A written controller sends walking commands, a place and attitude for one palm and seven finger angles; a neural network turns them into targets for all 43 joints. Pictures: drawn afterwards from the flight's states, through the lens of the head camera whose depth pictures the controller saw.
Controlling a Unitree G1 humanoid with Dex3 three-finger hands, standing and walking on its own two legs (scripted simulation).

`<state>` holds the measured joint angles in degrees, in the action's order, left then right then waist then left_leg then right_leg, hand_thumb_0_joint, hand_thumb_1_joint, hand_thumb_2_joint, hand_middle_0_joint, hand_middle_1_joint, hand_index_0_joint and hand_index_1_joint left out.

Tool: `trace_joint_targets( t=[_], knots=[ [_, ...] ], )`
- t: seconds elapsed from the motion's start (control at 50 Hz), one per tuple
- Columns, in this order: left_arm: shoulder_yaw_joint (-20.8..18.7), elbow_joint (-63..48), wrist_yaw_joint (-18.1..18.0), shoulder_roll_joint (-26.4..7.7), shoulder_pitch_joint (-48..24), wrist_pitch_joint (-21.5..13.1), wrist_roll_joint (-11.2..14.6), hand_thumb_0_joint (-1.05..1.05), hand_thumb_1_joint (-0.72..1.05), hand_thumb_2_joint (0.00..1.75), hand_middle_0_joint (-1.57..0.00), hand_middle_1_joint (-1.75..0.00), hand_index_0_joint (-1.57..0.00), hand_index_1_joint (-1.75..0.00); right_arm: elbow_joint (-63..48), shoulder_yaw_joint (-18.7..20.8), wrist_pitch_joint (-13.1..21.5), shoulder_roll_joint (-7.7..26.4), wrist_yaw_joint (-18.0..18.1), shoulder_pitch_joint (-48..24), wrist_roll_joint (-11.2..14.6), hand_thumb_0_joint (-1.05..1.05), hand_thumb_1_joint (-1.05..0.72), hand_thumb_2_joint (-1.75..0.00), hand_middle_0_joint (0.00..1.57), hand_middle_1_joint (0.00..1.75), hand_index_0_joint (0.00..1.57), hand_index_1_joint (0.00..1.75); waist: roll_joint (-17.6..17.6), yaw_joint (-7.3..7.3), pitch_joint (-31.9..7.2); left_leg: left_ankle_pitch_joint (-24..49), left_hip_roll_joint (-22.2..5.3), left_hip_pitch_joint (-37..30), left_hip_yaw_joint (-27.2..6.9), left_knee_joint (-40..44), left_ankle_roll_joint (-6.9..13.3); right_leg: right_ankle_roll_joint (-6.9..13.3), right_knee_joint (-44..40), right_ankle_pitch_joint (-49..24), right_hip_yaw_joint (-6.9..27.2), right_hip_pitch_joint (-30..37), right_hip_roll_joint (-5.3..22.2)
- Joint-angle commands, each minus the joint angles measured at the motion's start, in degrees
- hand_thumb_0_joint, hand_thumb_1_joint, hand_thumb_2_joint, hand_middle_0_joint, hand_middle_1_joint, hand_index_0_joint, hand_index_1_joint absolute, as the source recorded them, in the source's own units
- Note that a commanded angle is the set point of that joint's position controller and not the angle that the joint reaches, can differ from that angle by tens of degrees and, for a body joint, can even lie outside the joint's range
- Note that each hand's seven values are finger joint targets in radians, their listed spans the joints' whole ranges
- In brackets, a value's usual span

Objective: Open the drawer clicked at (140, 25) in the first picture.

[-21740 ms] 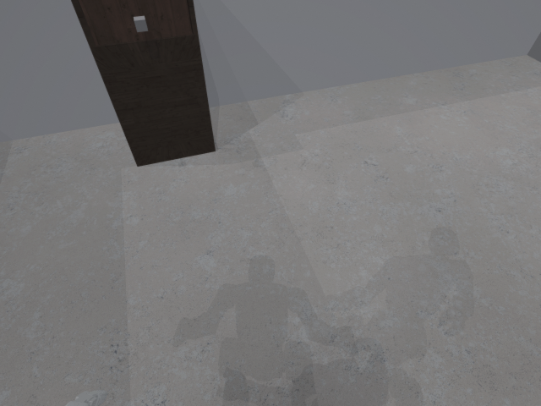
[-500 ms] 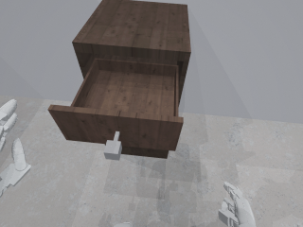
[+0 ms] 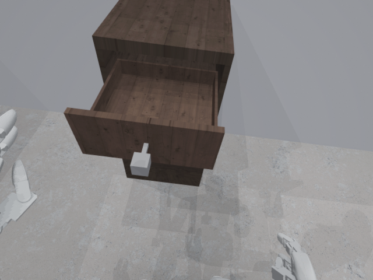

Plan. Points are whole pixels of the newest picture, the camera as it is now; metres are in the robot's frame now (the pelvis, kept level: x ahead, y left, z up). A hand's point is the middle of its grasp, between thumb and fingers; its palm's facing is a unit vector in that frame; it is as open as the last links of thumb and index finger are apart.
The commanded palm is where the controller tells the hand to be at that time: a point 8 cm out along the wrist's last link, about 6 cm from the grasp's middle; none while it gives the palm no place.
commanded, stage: step back with the hand held close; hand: left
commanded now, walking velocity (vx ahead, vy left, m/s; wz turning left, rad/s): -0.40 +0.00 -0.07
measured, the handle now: (142, 157) +0.40 +0.13 -0.01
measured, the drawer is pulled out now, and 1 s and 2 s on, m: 0.29 0.29 0.29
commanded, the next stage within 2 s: stop stepping back and stand still in 0.20 s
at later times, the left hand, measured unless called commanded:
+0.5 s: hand out of the picture +0.06 +0.18 +0.17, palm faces +0.27 -0.82 -0.50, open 7.4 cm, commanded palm +0.01 +0.23 +0.19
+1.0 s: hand out of the picture +0.00 +0.19 +0.17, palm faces +0.38 -0.83 -0.41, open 7.4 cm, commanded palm -0.06 +0.24 +0.19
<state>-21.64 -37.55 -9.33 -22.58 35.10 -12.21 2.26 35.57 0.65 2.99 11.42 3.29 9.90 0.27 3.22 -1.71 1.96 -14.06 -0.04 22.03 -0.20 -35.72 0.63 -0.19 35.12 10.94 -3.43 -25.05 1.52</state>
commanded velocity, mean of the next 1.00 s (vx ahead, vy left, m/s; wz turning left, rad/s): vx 0.04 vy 0.04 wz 0.00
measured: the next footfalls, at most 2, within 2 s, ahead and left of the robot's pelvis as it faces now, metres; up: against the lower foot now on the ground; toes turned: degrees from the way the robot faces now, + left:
right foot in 0.28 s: -0.13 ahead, -0.14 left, +0.00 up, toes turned -1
left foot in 0.58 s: -0.14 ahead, +0.07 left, +0.00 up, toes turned +4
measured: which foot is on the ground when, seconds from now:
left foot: down 0.00-0.32, up 0.34-0.56, down 0.58-1.00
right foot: up 0.00-0.26, down 0.28-1.00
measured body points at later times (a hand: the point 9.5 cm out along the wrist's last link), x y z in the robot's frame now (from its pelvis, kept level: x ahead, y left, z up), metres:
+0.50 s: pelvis -0.13 -0.04 +0.02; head -0.11 -0.04 +0.47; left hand +0.04 +0.23 +0.19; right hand +0.01 -0.30 -0.07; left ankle -0.15 +0.09 -0.68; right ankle -0.13 -0.14 -0.72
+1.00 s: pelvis -0.19 -0.05 +0.01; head -0.19 -0.04 +0.46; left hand -0.03 +0.23 +0.19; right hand -0.03 -0.27 -0.08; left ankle -0.18 +0.07 -0.72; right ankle -0.13 -0.13 -0.72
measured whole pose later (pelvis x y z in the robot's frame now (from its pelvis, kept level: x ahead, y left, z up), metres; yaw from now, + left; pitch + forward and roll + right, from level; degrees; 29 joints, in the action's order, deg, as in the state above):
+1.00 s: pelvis -0.19 -0.05 +0.01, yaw +1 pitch -2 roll +1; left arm -18.5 -32.7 -9.4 -19.7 35.6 -11.0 1.2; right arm 35.6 -1.1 4.2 10.2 2.8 13.5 -0.2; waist 1.6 -0.8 1.0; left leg -18.1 -0.2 14.2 2.5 -32.0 2.2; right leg 2.4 34.8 16.0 -4.2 -19.7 -0.1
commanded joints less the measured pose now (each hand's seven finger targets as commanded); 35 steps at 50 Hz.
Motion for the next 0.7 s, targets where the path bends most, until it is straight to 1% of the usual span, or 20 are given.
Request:
trace_joint_targets(
  t=[0.0,0.04,0.1,0.16,0.2,0.26,0.28,0.3,0.32,0.34,0.36,0.4,0.44,0.5,0.54,0.56,0.58,0.6,0.62,0.68],
  knots=[
    [-8.9,-15.4,-0.9,-10.2,0.6,-5.3,0.5,0.00,0.90,0.90,-0.20,-0.30,-0.20,-0.30,-10.0,3.0,5.4,6.4,-0.2,-4.4,-1.4,0.00,-0.90,-0.90,0.20,0.30,0.20,0.30,-20.4,0.92,-11.3,20.4,-20.6,3.8,-16.0,17.4,8.1,-0.4,23.3,19.3,5.3,6.0,-3.0],
    [-7.5,-17.5,-0.8,-8.4,1.4,-5.1,1.6,0.00,0.90,0.90,-0.20,-0.30,-0.20,-0.30,-8.1,3.7,6.6,6.3,-0.7,-2.9,-1.4,0.00,-0.90,-0.90,0.20,0.30,0.20,0.30,-15.5,1.07,-13.5,39.8,-19.8,-8.8,-12.3,10.5,8.3,-0.9,22.2,18.6,6.3,-0.8,-3.0],
    [-5.2,-16.0,0.2,-6.4,1.2,-5.0,1.3,0.00,0.90,0.90,-0.20,-0.30,-0.20,-0.30,-6.9,3.3,7.1,6.7,-2.0,-3.1,-1.0,0.00,-0.90,-0.90,0.20,0.30,0.20,0.30,-16.2,1.52,-12.7,42.6,-17.0,-14.6,-8.6,10.2,6.3,-1.2,14.3,15.7,3.5,-0.8,-3.1],
    [-5.5,-13.4,0.9,-7.0,0.8,-4.8,1.9,0.00,0.90,0.90,-0.20,-0.30,-0.20,-0.30,-6.7,2.5,7.3,6.8,-2.1,-4.5,-1.4,0.00,-0.90,-0.90,0.20,0.30,0.20,0.30,-17.2,1.50,-11.8,34.5,-17.0,-13.1,-9.7,11.6,5.8,-1.2,5.1,14.6,3.4,3.4,-3.0],
    [-6.9,-12.1,1.5,-8.1,0.5,-5.0,2.5,0.00,0.90,0.90,-0.20,-0.30,-0.20,-0.30,-7.2,2.2,7.3,7.3,-2.0,-5.7,-1.1,0.00,-0.90,-0.90,0.20,0.30,0.20,0.30,-16.3,1.79,-11.3,23.9,-16.5,-9.4,-9.7,12.1,5.2,-1.2,-2.7,10.8,3.0,8.2,-3.0],
    [-9.0,-11.3,2.9,-10.1,2.3,-5.8,3.2,0.00,0.90,0.90,-0.20,-0.30,-0.20,-0.30,-8.9,2.0,6.1,7.3,-2.2,-7.0,-0.3,0.00,-0.90,-0.90,0.20,0.30,0.20,0.30,-11.1,2.40,-11.0,7.0,-11.5,-4.1,-5.3,9.1,2.3,-0.8,-14.7,-0.2,0.5,14.7,-1.9],
    [-8.2,-10.6,3.3,-9.7,2.6,-5.9,3.1,0.00,0.90,0.90,-0.20,-0.30,-0.20,-0.30,-9.5,2.3,5.7,6.6,-2.3,-6.3,0.5,0.00,-0.90,-0.90,0.20,0.30,0.20,0.30,-3.3,1.91,-11.4,-0.4,-6.3,-4.6,0.4,2.3,-0.6,1.0,-17.2,-4.3,3.1,11.8,2.5],
    [-7.8,-8.1,3.0,-9.8,5.7,-5.1,3.1,0.00,0.90,0.90,-0.20,-0.30,-0.20,-0.30,-10.7,3.6,4.8,6.1,-2.3,-4.8,1.9,0.00,-0.90,-0.90,0.20,0.30,0.20,0.30,10.1,0.86,-11.0,-8.0,0.1,-2.4,3.0,-12.0,-2.9,4.8,-20.7,-0.9,15.5,5.8,12.6],
    [-8.9,-7.0,2.0,-10.2,6.9,-3.8,2.9,0.00,0.90,0.90,-0.20,-0.30,-0.20,-0.30,-10.9,4.0,3.7,6.2,-1.8,-6.7,2.4,0.00,-0.90,-0.90,0.20,0.30,0.20,0.30,11.6,1.54,-8.4,-11.7,1.9,2.3,-1.2,-25.2,-2.3,8.6,-21.4,-3.8,22.0,2.3,18.7],
    [-10.4,-5.5,1.0,-10.4,7.9,-2.4,3.0,0.00,0.90,0.90,-0.20,-0.30,-0.20,-0.30,-10.2,3.4,2.4,5.6,-1.5,-6.3,1.6,0.00,-0.90,-0.90,0.20,0.30,0.20,0.30,6.0,0.76,-9.9,-12.5,2.0,4.7,-2.8,-30.7,-2.3,10.9,-19.4,-7.6,22.0,3.4,19.1],
    [-8.5,-5.3,0.2,-8.6,7.8,-1.8,2.5,0.00,0.90,0.90,-0.20,-0.30,-0.20,-0.30,-10.4,1.7,1.4,3.5,-1.0,-6.0,1.3,0.00,-0.90,-0.90,0.20,0.30,0.20,0.30,4.3,-0.54,-9.5,-10.9,0.1,6.8,-4.6,-29.1,-2.3,10.5,-16.3,-9.8,16.9,7.6,17.5],
    [-7.6,-5.3,-1.1,-8.6,5.3,-2.1,1.2,0.00,0.90,0.90,-0.20,-0.30,-0.20,-0.30,-11.0,1.1,1.4,4.2,0.2,-7.6,0.9,0.00,-0.90,-0.90,0.20,0.30,0.20,0.30,4.7,-0.67,-7.5,-9.7,-0.6,5.0,-1.8,-19.7,-1.9,7.7,-16.3,-8.0,13.1,9.4,14.5],
    [-6.6,-5.6,-1.9,-9.4,2.3,-2.2,0.4,0.00,0.90,0.90,-0.20,-0.30,-0.20,-0.30,-10.9,1.6,2.6,5.9,0.9,-7.5,0.9,0.00,-0.90,-0.90,0.20,0.30,0.20,0.30,6.6,0.33,-4.6,-11.6,-1.2,1.4,-0.9,-8.4,-0.3,7.2,-18.3,-0.7,14.8,10.0,15.0],
    [-4.9,-7.3,-2.3,-8.2,2.6,-2.8,-0.7,0.00,0.90,0.90,-0.20,-0.30,-0.20,-0.30,-9.6,1.8,5.0,6.5,0.5,-3.4,0.3,0.00,-0.90,-0.90,0.20,0.30,0.20,0.30,2.5,0.20,-5.4,-4.7,0.1,-7.7,2.3,12.6,1.7,4.4,-17.1,3.4,13.1,13.6,12.1],
    [-4.5,-10.8,-1.9,-9.0,2.0,-3.6,-0.2,0.00,0.90,0.90,-0.20,-0.30,-0.20,-0.30,-10.5,2.9,6.5,8.0,0.4,-2.6,0.7,0.00,-0.90,-0.90,0.20,0.30,0.20,0.30,-4.7,0.77,-6.0,3.7,-4.9,-11.9,0.0,20.8,3.0,1.9,-9.6,-2.9,8.6,16.8,6.3],
    [-4.8,-12.1,-1.5,-9.3,1.8,-3.9,0.0,0.00,0.90,0.90,-0.20,-0.30,-0.20,-0.30,-11.1,3.2,6.6,8.9,0.2,-2.7,0.7,0.00,-0.90,-0.90,0.20,0.30,0.20,0.30,-8.8,1.44,-6.5,8.3,-8.3,-12.6,-3.4,19.6,3.9,0.2,-6.6,-2.7,5.8,16.2,3.5],
    [-5.9,-11.9,-1.2,-10.1,3.2,-3.8,-0.2,0.00,0.90,0.90,-0.20,-0.30,-0.20,-0.30,-11.3,4.0,6.6,9.8,-0.2,-2.0,1.0,0.00,-0.90,-0.90,0.20,0.30,0.20,0.30,-9.7,1.70,-8.5,13.0,-10.0,-14.3,-4.4,15.4,4.3,-0.3,-3.5,-2.0,4.0,14.4,1.5],
    [-6.7,-13.4,-1.5,-10.5,3.0,-3.9,-0.4,0.00,0.90,0.90,-0.20,-0.30,-0.20,-0.30,-10.3,2.6,6.2,7.4,-0.3,-2.3,0.7,0.00,-0.90,-0.90,0.20,0.30,0.20,0.30,-16.4,0.61,-7.6,8.2,-10.2,-11.3,-7.1,17.3,4.7,-0.2,-2.1,3.3,0.6,12.9,1.0],
    [-6.9,-12.9,-1.6,-10.1,3.1,-3.7,-0.7,0.00,0.90,0.90,-0.20,-0.30,-0.20,-0.30,-10.2,2.3,6.1,7.3,-0.3,-2.2,0.5,0.00,-0.90,-0.90,0.20,0.30,0.20,0.30,-17.4,0.82,-4.8,2.0,-10.9,-6.3,-8.4,19.1,4.9,0.0,-0.8,7.4,-0.6,13.0,-0.1],
    [-6.0,-7.7,-1.5,-8.3,1.6,-3.2,-0.5,0.00,0.90,0.90,-0.20,-0.30,-0.20,-0.30,-9.2,2.6,6.4,8.2,-0.1,-2.1,1.0,0.00,-0.90,-0.90,0.20,0.30,0.20,0.30,-12.8,0.50,-0.2,-11.5,-10.7,2.5,-7.3,18.8,5.5,0.1,-1.6,9.2,-0.4,15.3,-1.1]
  ],
)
